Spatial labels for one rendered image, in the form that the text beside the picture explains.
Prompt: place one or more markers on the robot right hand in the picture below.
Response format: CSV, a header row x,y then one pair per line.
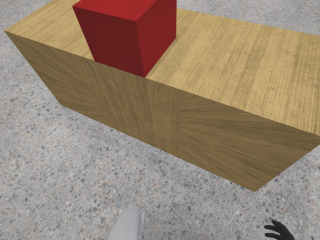
x,y
279,228

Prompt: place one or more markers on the carton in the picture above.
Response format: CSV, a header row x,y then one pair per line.
x,y
129,35

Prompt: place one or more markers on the pedestal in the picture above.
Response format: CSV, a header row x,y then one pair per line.
x,y
238,99

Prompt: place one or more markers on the left robot thigh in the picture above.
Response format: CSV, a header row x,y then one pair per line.
x,y
129,225

